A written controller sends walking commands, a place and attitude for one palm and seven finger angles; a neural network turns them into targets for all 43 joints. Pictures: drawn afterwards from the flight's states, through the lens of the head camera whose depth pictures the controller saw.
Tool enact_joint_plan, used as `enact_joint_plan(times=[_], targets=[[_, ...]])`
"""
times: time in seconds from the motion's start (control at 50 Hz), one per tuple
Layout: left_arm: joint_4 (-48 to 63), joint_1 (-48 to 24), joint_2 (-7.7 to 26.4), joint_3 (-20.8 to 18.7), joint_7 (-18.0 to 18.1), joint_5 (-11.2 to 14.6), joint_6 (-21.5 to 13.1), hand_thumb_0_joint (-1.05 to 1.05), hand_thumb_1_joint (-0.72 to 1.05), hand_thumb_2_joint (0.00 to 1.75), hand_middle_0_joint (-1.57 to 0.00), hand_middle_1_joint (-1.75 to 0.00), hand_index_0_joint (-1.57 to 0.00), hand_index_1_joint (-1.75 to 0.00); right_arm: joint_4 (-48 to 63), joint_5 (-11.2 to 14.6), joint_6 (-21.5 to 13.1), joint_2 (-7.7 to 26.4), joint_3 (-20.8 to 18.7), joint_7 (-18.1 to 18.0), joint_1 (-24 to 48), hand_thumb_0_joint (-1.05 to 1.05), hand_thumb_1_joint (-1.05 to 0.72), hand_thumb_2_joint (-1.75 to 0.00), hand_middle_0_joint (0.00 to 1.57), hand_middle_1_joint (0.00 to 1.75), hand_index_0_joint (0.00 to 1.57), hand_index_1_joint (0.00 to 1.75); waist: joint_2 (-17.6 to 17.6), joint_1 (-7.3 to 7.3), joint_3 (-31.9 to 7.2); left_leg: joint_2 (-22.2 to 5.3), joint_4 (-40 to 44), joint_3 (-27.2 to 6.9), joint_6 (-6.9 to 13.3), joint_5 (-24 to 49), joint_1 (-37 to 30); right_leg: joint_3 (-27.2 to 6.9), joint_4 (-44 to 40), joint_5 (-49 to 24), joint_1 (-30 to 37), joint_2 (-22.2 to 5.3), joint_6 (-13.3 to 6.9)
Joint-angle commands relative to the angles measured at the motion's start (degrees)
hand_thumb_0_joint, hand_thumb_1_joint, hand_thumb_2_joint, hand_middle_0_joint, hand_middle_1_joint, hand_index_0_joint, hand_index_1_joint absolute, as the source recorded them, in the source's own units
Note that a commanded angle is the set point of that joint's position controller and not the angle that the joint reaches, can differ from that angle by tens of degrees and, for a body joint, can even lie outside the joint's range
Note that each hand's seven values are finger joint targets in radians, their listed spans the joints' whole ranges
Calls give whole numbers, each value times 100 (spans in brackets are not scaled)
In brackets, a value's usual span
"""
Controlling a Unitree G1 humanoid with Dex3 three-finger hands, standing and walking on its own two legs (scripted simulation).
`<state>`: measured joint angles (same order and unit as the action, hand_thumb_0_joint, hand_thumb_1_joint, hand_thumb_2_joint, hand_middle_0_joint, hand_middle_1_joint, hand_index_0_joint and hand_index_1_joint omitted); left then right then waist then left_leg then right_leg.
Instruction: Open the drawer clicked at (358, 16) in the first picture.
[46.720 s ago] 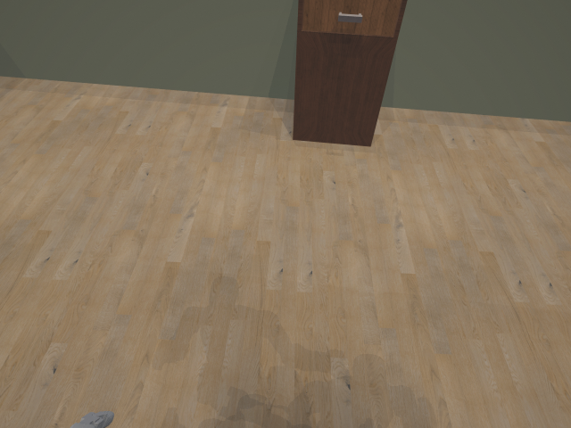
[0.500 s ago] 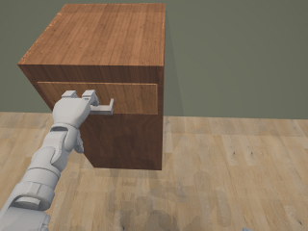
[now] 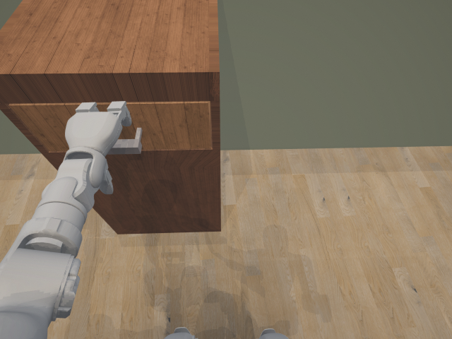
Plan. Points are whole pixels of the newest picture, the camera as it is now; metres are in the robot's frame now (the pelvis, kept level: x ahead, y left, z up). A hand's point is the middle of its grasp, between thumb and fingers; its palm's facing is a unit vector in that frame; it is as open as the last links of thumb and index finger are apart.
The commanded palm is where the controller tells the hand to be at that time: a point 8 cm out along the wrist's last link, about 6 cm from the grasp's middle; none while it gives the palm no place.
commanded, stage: move the hooked fingers above the handle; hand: left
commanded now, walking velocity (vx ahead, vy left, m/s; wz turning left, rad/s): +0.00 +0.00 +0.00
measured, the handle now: (118, 139) +0.54 +0.23 -0.03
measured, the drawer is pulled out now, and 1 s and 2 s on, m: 0.00 0.00 0.00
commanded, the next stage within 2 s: lower the fingers behind the handle in 0.82 s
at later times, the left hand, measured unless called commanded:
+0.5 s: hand (105, 146) +0.48 +0.23 +0.02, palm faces -0.05 -0.03 -1.00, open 13.8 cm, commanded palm +0.47 +0.23 +0.08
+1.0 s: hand (105, 145) +0.48 +0.23 +0.03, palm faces -0.05 -0.02 -1.00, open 13.8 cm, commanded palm +0.46 +0.23 +0.08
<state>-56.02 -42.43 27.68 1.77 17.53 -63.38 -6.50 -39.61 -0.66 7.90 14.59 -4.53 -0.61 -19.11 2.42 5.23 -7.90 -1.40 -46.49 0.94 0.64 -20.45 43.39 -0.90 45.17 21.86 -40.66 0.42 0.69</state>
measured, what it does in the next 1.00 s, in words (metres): stands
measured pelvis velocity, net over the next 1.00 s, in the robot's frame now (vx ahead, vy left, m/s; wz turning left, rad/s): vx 0.01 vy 0.00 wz -0.01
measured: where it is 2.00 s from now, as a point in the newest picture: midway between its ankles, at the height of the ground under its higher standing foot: outside the picture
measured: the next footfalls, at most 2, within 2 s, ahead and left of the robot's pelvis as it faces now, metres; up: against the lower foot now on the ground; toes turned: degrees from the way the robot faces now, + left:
none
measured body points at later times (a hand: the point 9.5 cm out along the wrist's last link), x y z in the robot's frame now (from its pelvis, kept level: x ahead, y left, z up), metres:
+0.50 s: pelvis +0.01 +0.01 +0.00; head +0.11 +0.01 +0.44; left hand +0.48 +0.23 +0.07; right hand +0.01 -0.27 -0.13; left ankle +0.01 +0.11 -0.70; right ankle -0.01 -0.13 -0.70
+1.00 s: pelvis +0.01 +0.00 +0.00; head +0.10 +0.00 +0.44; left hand +0.48 +0.23 +0.08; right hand +0.04 -0.27 -0.13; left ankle +0.01 +0.11 -0.70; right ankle -0.01 -0.13 -0.70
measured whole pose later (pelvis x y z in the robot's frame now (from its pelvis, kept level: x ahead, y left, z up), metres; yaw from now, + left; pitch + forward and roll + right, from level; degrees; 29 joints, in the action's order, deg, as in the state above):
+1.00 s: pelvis +0.01 +0.00 +0.00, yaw +0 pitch +19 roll -2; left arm -57.7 -43.3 28.4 1.0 17.5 -63.3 -5.7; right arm -39.1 -0.8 8.9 13.9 -3.9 -0.5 -19.0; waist 2.5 5.6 -8.6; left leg -1.7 -47.8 1.0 0.9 -22.1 44.7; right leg -1.1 45.4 22.8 -41.6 0.8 1.0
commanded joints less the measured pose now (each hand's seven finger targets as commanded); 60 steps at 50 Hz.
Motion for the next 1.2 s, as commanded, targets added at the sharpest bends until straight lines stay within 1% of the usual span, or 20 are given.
enact_joint_plan(times=[0.0,0.06,0.1,0.18,0.3,0.46,0.5,0.54,0.58,0.6,0.66,0.72,0.78,0.84,0.9,0.96,1.0,1.04,1.08,1.18], targets=[[722,-2595,1574,-493,212,36,114,0,-50,30,-30,-120,-30,-120,339,-28,-99,906,-280,-56,-628,0,-90,-90,20,30,20,30,-43,101,-2203,232,287,48,186,1825,-1630,177,-498,-1817,684,280,-279],[718,-2710,1750,-607,174,13,46,0,-50,30,-30,-120,-30,-120,321,-55,-106,918,-272,-82,-717,0,-90,-90,20,30,20,30,-10,97,-2423,240,211,49,195,1935,-1577,164,-430,-1914,733,284,-282],[559,-2735,1739,-558,173,-18,17,0,-50,30,-30,-120,-30,-120,280,-53,-107,926,-276,-90,-777,0,-90,-90,20,30,20,30,61,150,-2295,224,167,54,194,1855,-1529,167,-414,-1818,544,294,-270],[672,-2465,1759,-663,173,33,-86,0,-50,30,-30,-120,-30,-120,282,-81,-90,931,-296,-67,-863,0,-90,-90,20,30,20,30,175,49,-2617,208,123,47,178,2145,-1679,184,-347,-2000,636,318,-283],[843,-2435,1797,-700,226,30,-90,0,-50,30,-30,-120,-30,-120,247,-79,-40,951,-307,-44,-867,0,-90,-90,20,30,20,30,265,27,-2572,172,128,26,152,2251,-1787,217,-341,-1979,561,335,-298],[868,-2654,1593,-522,284,63,-24,0,-50,30,-30,-120,-30,-120,185,-74,-18,938,-298,-48,-803,0,-90,-90,20,30,20,30,230,191,-2246,144,179,-25,157,2256,-1932,273,-456,-1850,377,336,-302],[928,-2630,1783,-649,273,57,-21,0,-50,30,-30,-120,-30,-120,204,-66,-17,956,-296,-52,-800,0,-90,-90,20,30,20,30,304,99,-2456,163,182,-14,147,2294,-1981,248,-427,-1922,492,325,-296],[1005,-2634,1390,-363,230,63,-4,0,-50,30,-30,-120,-30,-120,244,-66,-18,899,-304,-34,-771,0,-90,-90,20,30,20,30,409,151,-2438,147,172,-33,121,2477,-2152,300,-414,-1957,389,338,-306],[1104,-2635,1265,-295,186,89,-33,0,-50,30,-30,-120,-30,-120,253,-71,-12,889,-322,-14,-772,0,-90,-90,20,30,20,30,473,154,-2572,123,132,-58,108,2723,-2376,304,-404,-2017,339,341,-299],[957,-2373,1344,-417,170,100,-4,0,-50,30,-30,-120,-30,-120,262,-66,5,889,-320,-10,-765,0,-90,-90,20,30,20,30,347,83,-2471,123,150,-58,107,2695,-2306,310,-417,-2011,394,352,-306],[1035,-2434,1110,-241,140,104,9,0,-50,30,-30,-120,-30,-120,320,-67,30,869,-307,3,-694,0,-90,-90,20,30,20,30,276,134,-2328,114,168,-73,106,2705,-2279,327,-424,-1971,337,344,-312],[892,-2517,1317,-336,171,61,69,0,-50,30,-30,-120,-30,-120,330,-42,49,895,-280,-17,-670,0,-90,-90,20,30,20,30,104,155,-2045,149,236,-30,137,2229,-1973,290,-487,-1822,384,331,-296],[1031,-2660,1607,-535,236,0,41,0,-50,30,-30,-120,-30,-120,375,-53,34,890,-262,-57,-662,0,-90,-90,20,30,20,30,193,96,-2316,187,199,-12,157,2249,-1958,238,-429,-1922,527,316,-300],[1080,-2550,1401,-434,261,1,35,0,-50,30,-30,-120,-30,-120,389,-60,17,848,-281,-39,-640,0,-90,-90,20,30,20,30,392,86,-2430,175,131,-4,123,2487,-2142,273,-372,-1997,437,332,-312],[919,-2395,1536,-555,224,37,85,0,-50,30,-30,-120,-30,-120,376,-54,10,873,-281,-38,-666,0,-90,-90,20,30,20,30,121,69,-2440,184,134,21,152,2398,-1993,248,-395,-2065,601,334,-285],[674,-2300,1333,-387,134,69,107,0,-50,30,-30,-120,-30,-120,349,-37,5,866,-266,-48,-688,0,-90,-90,20,30,20,30,-43,139,-2172,198,154,61,176,2250,-1748,222,-452,-2097,623,318,-281],[688,-2371,1515,-437,86,34,56,0,-50,30,-30,-120,-30,-120,330,-24,7,896,-258,-80,-714,0,-90,-90,20,30,20,30,-81,154,-2142,205,143,66,190,2059,-1620,176,-444,-2032,603,310,-268],[780,-2464,1363,-312,60,43,-52,0,-50,30,-30,-120,-30,-120,328,-25,-26,867,-271,-97,-732,0,-90,-90,20,30,20,30,30,200,-2133,210,111,82,195,1918,-1604,166,-454,-1905,498,299,-266],[865,-2519,1681,-565,97,19,-218,0,-50,30,-30,-120,-30,-120,300,-52,-43,891,-270,-121,-773,0,-90,-90,20,30,20,30,97,168,-2327,205,33,32,195,2013,-1601,158,-338,-1935,451,304,-272],[954,-2468,1534,-606,399,-31,-349,0,-50,30,-30,-120,-30,-120,220,-134,-81,872,-316,-57,-781,0,-90,-90,20,30,20,30,382,141,-2640,176,-219,-12,148,2370,-1681,209,-72,-2031,130,328,-293]])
